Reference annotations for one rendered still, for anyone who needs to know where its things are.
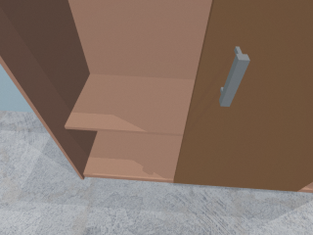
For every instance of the handle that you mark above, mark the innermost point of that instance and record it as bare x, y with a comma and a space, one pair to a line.
234, 78

